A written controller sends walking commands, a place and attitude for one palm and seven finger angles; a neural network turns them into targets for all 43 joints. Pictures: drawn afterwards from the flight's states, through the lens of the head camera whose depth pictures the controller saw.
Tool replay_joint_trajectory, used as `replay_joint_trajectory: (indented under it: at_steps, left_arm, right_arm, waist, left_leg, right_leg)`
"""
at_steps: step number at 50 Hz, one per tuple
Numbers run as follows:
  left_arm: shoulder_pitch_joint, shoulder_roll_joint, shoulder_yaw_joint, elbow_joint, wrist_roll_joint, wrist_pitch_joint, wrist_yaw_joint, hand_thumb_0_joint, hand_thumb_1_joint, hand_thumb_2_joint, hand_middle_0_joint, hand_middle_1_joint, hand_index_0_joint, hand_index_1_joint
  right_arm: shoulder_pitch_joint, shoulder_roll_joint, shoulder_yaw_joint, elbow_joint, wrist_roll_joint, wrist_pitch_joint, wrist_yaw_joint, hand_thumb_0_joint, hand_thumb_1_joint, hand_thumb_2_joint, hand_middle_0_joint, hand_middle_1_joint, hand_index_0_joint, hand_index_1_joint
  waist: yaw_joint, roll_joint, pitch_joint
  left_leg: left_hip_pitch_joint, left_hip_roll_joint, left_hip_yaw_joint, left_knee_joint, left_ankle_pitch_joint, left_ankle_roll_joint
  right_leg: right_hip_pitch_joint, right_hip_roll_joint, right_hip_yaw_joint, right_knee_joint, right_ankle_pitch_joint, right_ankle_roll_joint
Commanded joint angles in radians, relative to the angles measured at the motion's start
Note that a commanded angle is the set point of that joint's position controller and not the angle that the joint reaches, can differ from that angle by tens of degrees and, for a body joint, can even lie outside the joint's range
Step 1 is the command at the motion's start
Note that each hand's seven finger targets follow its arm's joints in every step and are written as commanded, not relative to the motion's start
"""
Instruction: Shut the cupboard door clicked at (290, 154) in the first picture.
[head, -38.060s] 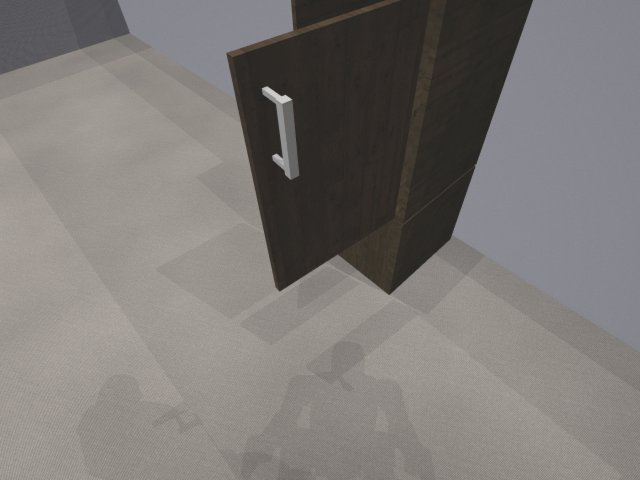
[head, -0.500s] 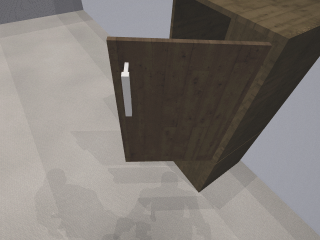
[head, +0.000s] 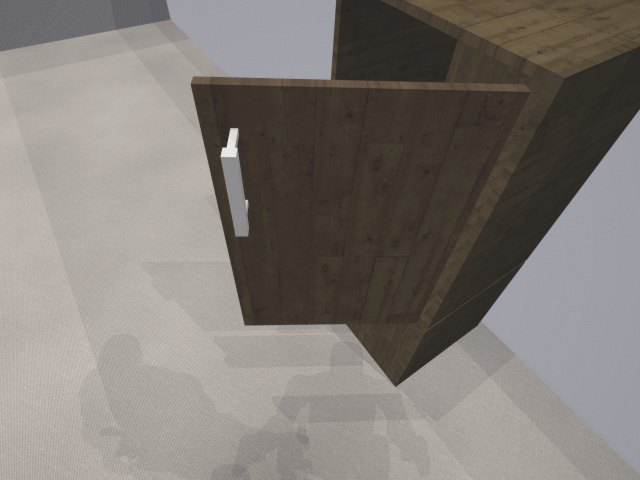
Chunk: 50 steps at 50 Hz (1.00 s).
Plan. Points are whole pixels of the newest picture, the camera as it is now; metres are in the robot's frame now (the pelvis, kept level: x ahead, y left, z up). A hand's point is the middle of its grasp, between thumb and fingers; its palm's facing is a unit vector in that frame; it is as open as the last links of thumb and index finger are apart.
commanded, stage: come to a stop and stand still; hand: left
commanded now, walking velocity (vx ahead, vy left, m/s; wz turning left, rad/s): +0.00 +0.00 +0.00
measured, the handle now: (238, 185) +0.46 +0.15 +0.11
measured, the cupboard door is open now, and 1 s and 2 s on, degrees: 58 58 58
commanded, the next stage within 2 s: look again from close up in 0.24 s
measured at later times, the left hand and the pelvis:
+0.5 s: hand out of the picture +0.04 +0.19 -0.17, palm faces -0.01 -0.97 -0.25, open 7.4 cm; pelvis +0.01 -0.01 +0.00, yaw +0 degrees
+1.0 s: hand out of the picture +0.03 +0.19 -0.17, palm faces +0.00 -0.97 -0.25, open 7.4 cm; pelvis +0.01 -0.02 +0.00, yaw +0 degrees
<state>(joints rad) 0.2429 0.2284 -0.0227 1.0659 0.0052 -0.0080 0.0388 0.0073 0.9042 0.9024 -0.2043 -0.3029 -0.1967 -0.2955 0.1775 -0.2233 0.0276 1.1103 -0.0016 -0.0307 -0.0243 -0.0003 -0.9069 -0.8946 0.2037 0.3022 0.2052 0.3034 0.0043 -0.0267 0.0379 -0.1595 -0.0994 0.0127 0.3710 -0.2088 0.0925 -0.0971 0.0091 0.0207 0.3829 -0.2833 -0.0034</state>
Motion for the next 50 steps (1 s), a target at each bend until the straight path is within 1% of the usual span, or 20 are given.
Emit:
replay_joint_trajectory:
  at_steps: [1, 2, 6, 7, 11, 13, 16, 17, 18, 20, 25, 29, 32, 34, 37, 40, 42, 46, 47, 50]
  left_arm:
    - [0.038, 0.139, 0.025, -0.034, 0.004, -0.019, 0.005, 0.0, 0.9, 0.9, -0.2, -0.3, -0.2, -0.3]
    - [0.036, 0.143, 0.025, -0.036, 0.006, -0.02, 0.005, 0.0, 0.9, 0.9, -0.2, -0.3, -0.2, -0.3]
    - [0.035, 0.143, 0.024, -0.035, 0.003, -0.02, 0.003, 0.0, 0.9, 0.9, -0.2, -0.3, -0.2, -0.3]
    - [0.037, 0.143, 0.026, -0.036, 0.006, -0.022, 0.004, 0.0, 0.9, 0.9, -0.2, -0.3, -0.2, -0.3]
    - [0.034, 0.148, 0.025, -0.035, 0.003, -0.022, 0.003, 0.0, 0.9, 0.9, -0.2, -0.3, -0.2, -0.3]
    - [0.033, 0.151, 0.028, -0.036, 0.004, -0.023, 0.004, 0.0, 0.9, 0.9, -0.2, -0.3, -0.2, -0.3]
    - [0.029, 0.149, 0.027, -0.035, 0.002, -0.02, 0.002, 0.0, 0.9, 0.9, -0.2, -0.3, -0.2, -0.3]
    - [0.031, 0.15, 0.028, -0.035, 0.004, -0.021, 0.003, 0.0, 0.9, 0.9, -0.2, -0.3, -0.2, -0.3]
    - [0.028, 0.152, 0.028, -0.034, 0.003, -0.02, 0.002, 0.0, 0.9, 0.9, -0.2, -0.3, -0.2, -0.3]
    - [0.026, 0.153, 0.029, -0.034, 0.002, -0.02, 0.002, 0.0, 0.9, 0.9, -0.2, -0.3, -0.2, -0.3]
    - [0.024, 0.157, 0.032, -0.035, 0.002, -0.021, 0.003, 0.0, 0.9, 0.9, -0.2, -0.3, -0.2, -0.3]
    - [0.019, 0.161, 0.033, -0.035, 0.002, -0.023, 0.003, 0.0, 0.9, 0.9, -0.2, -0.3, -0.2, -0.3]
    - [0.02, 0.157, 0.034, -0.034, 0.004, -0.023, 0.003, 0.0, 0.9, 0.9, -0.2, -0.3, -0.2, -0.3]
    - [0.016, 0.162, 0.033, -0.034, 0.001, -0.021, 0.002, 0.0, 0.9, 0.9, -0.2, -0.3, -0.2, -0.3]
    - [0.018, 0.158, 0.033, -0.034, 0.004, -0.022, 0.001, 0.0, 0.9, 0.9, -0.2, -0.3, -0.2, -0.3]
    - [0.015, 0.159, 0.032, -0.03, 0.001, -0.022, 0.0, 0.0, 0.9, 0.9, -0.2, -0.3, -0.2, -0.3]
    - [0.02, 0.16, 0.034, -0.033, 0.004, -0.024, 0.001, 0.0, 0.9, 0.9, -0.2, -0.3, -0.2, -0.3]
    - [0.017, 0.164, 0.033, -0.031, 0.001, -0.025, 0.001, 0.0, 0.9, 0.9, -0.2, -0.3, -0.2, -0.3]
    - [0.016, 0.16, 0.034, -0.031, 0.003, -0.025, 0.001, 0.0, 0.9, 0.9, -0.2, -0.3, -0.2, -0.3]
    - [0.022, 0.157, 0.032, -0.027, 0.001, -0.024, 0.0, 0.0, 0.9, 0.9, -0.2, -0.3, -0.2, -0.3]
  right_arm:
    - [0.016, -0.153, -0.031, -0.043, 0.001, -0.014, -0.007, 0.0, -0.9, -0.9, 0.2, 0.3, 0.2, 0.3]
    - [0.01, -0.152, -0.032, -0.043, 0.001, -0.013, -0.007, 0.0, -0.9, -0.9, 0.2, 0.3, 0.2, 0.3]
    - [0.003, -0.157, -0.031, -0.041, -0.001, -0.012, -0.007, 0.0, -0.9, -0.9, 0.2, 0.3, 0.2, 0.3]
    - [0.002, -0.152, -0.032, -0.041, 0.001, -0.012, -0.007, 0.0, -0.9, -0.9, 0.2, 0.3, 0.2, 0.3]
    - [0.001, -0.16, -0.03, -0.04, 0.0, -0.013, -0.007, 0.0, -0.9, -0.9, 0.2, 0.3, 0.2, 0.3]
    - [-0.001, -0.159, -0.031, -0.04, 0.0, -0.014, -0.008, 0.0, -0.9, -0.9, 0.2, 0.3, 0.2, 0.3]
    - [0.001, -0.162, -0.03, -0.038, -0.001, -0.014, -0.009, 0.0, -0.9, -0.9, 0.2, 0.3, 0.2, 0.3]
    - [-0.001, -0.158, -0.029, -0.036, 0.0, -0.013, -0.009, 0.0, -0.9, -0.9, 0.2, 0.3, 0.2, 0.3]
    - [-0.002, -0.162, -0.029, -0.036, 0.0, -0.014, -0.009, 0.0, -0.9, -0.9, 0.2, 0.3, 0.2, 0.3]
    - [0.002, -0.164, -0.029, -0.036, -0.001, -0.014, -0.01, 0.0, -0.9, -0.9, 0.2, 0.3, 0.2, 0.3]
    - [0.004, -0.169, -0.029, -0.033, -0.001, -0.016, -0.012, 0.0, -0.9, -0.9, 0.2, 0.3, 0.2, 0.3]
    - [0.007, -0.17, -0.03, -0.033, -0.001, -0.015, -0.012, 0.0, -0.9, -0.9, 0.2, 0.3, 0.2, 0.3]
    - [0.006, -0.164, -0.03, -0.031, 0.0, -0.014, -0.012, 0.0, -0.9, -0.9, 0.2, 0.3, 0.2, 0.3]
    - [0.008, -0.169, -0.029, -0.029, -0.001, -0.014, -0.012, 0.0, -0.9, -0.9, 0.2, 0.3, 0.2, 0.3]
    - [0.006, -0.162, -0.028, -0.027, 0.0, -0.013, -0.011, 0.0, -0.9, -0.9, 0.2, 0.3, 0.2, 0.3]
    - [0.005, -0.168, -0.028, -0.028, -0.001, -0.013, -0.011, 0.0, -0.9, -0.9, 0.2, 0.3, 0.2, 0.3]
    - [0.006, -0.162, -0.029, -0.029, 0.0, -0.014, -0.011, 0.0, -0.9, -0.9, 0.2, 0.3, 0.2, 0.3]
    - [0.007, -0.17, -0.028, -0.027, 0.0, -0.014, -0.011, 0.0, -0.9, -0.9, 0.2, 0.3, 0.2, 0.3]
    - [0.007, -0.163, -0.028, -0.026, 0.0, -0.014, -0.011, 0.0, -0.9, -0.9, 0.2, 0.3, 0.2, 0.3]
    - [0.005, -0.166, -0.028, -0.025, -0.001, -0.013, -0.011, 0.0, -0.9, -0.9, 0.2, 0.3, 0.2, 0.3]
  waist:
    - [-0.002, 0.007, -0.037]
    - [0.0, -0.005, -0.018]
    - [-0.001, 0.016, -0.032]
    - [0.001, 0.004, -0.022]
    - [0.0, 0.014, -0.045]
    - [0.0, 0.012, -0.039]
    - [0.001, 0.028, -0.039]
    - [0.004, 0.012, -0.03]
    - [0.002, 0.026, -0.028]
    - [0.001, 0.024, -0.053]
    - [0.003, 0.017, -0.055]
    - [0.002, 0.002, -0.05]
    - [0.004, 0.001, -0.031]
    - [0.003, 0.021, -0.036]
    - [0.005, 0.005, -0.017]
    - [0.002, 0.017, -0.034]
    - [0.004, -0.001, -0.034]
    - [0.002, 0.011, -0.045]
    - [0.003, 0.009, -0.027]
    - [0.003, 0.013, -0.03]
  left_leg:
    - [0.053, 0.189, -0.162, -0.047, 0.252, -0.038]
    - [0.043, 0.187, -0.158, -0.04, 0.256, -0.036]
    - [0.055, 0.19, -0.157, -0.047, 0.25, -0.039]
    - [0.049, 0.188, -0.156, -0.041, 0.258, -0.037]
    - [0.063, 0.192, -0.157, -0.045, 0.272, -0.04]
    - [0.055, 0.19, -0.155, -0.042, 0.276, -0.039]
    - [0.062, 0.193, -0.163, -0.053, 0.281, -0.04]
    - [0.059, 0.194, -0.159, -0.048, 0.284, -0.038]
    - [0.055, 0.193, -0.159, -0.052, 0.276, -0.039]
    - [0.072, 0.196, -0.163, -0.054, 0.293, -0.04]
    - [0.078, 0.198, -0.159, -0.047, 0.33, -0.041]
    - [0.073, 0.196, -0.158, -0.049, 0.324, -0.042]
    - [0.066, 0.195, -0.158, -0.049, 0.31, -0.041]
    - [0.069, 0.195, -0.16, -0.058, 0.301, -0.043]
    - [0.061, 0.195, -0.161, -0.061, 0.276, -0.041]
    - [0.07, 0.195, -0.161, -0.065, 0.272, -0.044]
    - [0.07, 0.194, -0.156, -0.057, 0.281, -0.043]
    - [0.075, 0.195, -0.157, -0.062, 0.282, -0.046]
    - [0.064, 0.194, -0.156, -0.06, 0.28, -0.045]
    - [0.068, 0.194, -0.158, -0.065, 0.266, -0.045]
  right_leg:
    - [-0.029, -0.123, 0.105, -0.046, 0.214, -0.039]
    - [-0.032, -0.122, 0.104, -0.048, 0.236, -0.039]
    - [-0.031, -0.123, 0.104, -0.051, 0.223, -0.037]
    - [-0.029, -0.122, 0.105, -0.054, 0.239, -0.038]
    - [-0.019, -0.123, 0.105, -0.053, 0.242, -0.037]
    - [-0.013, -0.127, 0.104, -0.053, 0.267, -0.039]
    - [-0.017, -0.122, 0.1, -0.053, 0.227, -0.038]
    - [-0.017, -0.121, 0.1, -0.057, 0.239, -0.038]
    - [-0.016, -0.125, 0.101, -0.058, 0.237, -0.038]
    - [-0.009, -0.123, 0.099, -0.054, 0.234, -0.039]
    - [0.0, -0.127, 0.097, -0.054, 0.273, -0.039]
    - [0.006, -0.129, 0.096, -0.055, 0.293, -0.04]
    - [-0.001, -0.127, 0.097, -0.063, 0.286, -0.04]
    - [0.0, -0.129, 0.097, -0.063, 0.264, -0.04]
    - [-0.01, -0.128, 0.097, -0.074, 0.246, -0.039]
    - [-0.008, -0.128, 0.104, -0.074, 0.247, -0.039]
    - [-0.002, -0.128, 0.103, -0.077, 0.273, -0.038]
    - [0.003, -0.13, 0.104, -0.077, 0.275, -0.038]
    - [-0.001, -0.129, 0.1, -0.077, 0.277, -0.038]
    - [-0.008, -0.129, 0.101, -0.081, 0.255, -0.036]
